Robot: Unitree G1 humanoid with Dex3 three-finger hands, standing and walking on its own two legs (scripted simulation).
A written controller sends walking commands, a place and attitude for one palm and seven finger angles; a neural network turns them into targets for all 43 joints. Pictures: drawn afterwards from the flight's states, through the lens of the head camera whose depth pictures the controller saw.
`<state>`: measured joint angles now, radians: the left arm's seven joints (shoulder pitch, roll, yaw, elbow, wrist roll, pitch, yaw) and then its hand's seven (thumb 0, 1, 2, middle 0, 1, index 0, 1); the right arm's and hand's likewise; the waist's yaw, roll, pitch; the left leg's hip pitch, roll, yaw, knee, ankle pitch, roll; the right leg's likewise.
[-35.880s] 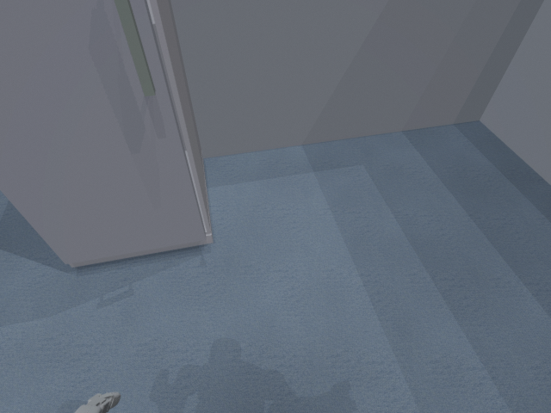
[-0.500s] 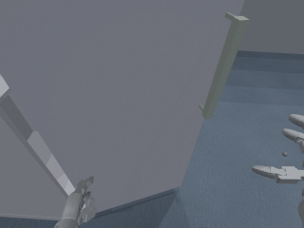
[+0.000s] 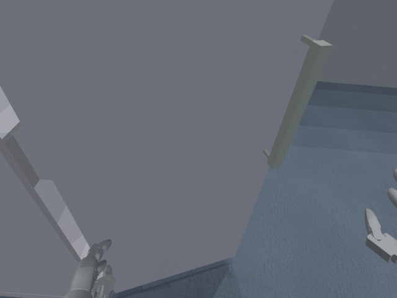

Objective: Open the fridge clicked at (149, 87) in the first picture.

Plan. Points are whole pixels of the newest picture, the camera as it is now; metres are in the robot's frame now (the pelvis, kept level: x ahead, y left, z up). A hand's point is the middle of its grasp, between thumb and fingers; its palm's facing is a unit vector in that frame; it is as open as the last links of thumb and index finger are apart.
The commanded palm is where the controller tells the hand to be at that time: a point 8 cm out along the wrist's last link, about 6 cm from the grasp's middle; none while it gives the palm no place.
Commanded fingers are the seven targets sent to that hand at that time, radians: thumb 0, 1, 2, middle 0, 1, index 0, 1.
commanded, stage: draw the hand back to the body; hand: right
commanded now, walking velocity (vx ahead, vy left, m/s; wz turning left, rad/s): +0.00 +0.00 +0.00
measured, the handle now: (287, 111) +0.46 -0.20 +0.18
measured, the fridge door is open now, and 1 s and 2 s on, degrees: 69 69 69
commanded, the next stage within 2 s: step back with the hand held close in 0.38 s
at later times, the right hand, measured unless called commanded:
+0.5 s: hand (377, 237) +0.18 -0.26 +0.15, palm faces +0.49 +0.80 -0.35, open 7.5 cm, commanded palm +0.13 -0.29 +0.17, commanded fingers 0.00 -0.90 -0.90 0.20 0.30 0.20 0.30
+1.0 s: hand out of the picture +0.13 -0.30 +0.15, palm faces +0.48 +0.75 -0.46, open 7.5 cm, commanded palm +0.08 -0.33 +0.17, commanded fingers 0.00 -0.90 -0.90 0.20 0.30 0.20 0.30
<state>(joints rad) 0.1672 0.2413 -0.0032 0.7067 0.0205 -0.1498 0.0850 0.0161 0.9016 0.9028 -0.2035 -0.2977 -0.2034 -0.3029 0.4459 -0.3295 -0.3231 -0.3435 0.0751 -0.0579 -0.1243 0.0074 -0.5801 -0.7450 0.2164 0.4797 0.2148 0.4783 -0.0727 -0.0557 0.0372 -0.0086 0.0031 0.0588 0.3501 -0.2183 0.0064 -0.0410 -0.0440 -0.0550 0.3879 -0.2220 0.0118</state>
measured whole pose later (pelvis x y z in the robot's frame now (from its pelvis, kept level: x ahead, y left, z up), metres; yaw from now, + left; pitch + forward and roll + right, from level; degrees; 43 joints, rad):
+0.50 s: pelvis -0.01 +0.01 +0.00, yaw +0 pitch -8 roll +1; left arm 0.17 0.22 -0.01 0.72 0.02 -0.16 0.10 0.02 0.90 0.90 -0.20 -0.30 -0.20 -0.30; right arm 0.44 -0.33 -0.32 -0.33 0.07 -0.08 -0.13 0.02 -0.89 -0.89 0.21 0.30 0.21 0.30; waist -0.08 -0.06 0.05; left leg 0.00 -0.01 0.06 0.35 -0.21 0.02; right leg -0.04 -0.05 -0.05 0.39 -0.21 0.02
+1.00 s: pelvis -0.06 -0.03 -0.02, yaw +0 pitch -2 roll +1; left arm 0.20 0.22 -0.02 0.59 0.00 -0.06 0.10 0.02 0.90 0.90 -0.20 -0.30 -0.20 -0.30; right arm 0.50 -0.39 -0.40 -0.43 0.03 -0.15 -0.16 0.02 -0.89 -0.89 0.21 0.30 0.21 0.30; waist -0.04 -0.04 0.02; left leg -0.33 0.04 0.03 0.56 -0.21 -0.03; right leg -0.34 -0.01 -0.08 0.58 -0.21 -0.04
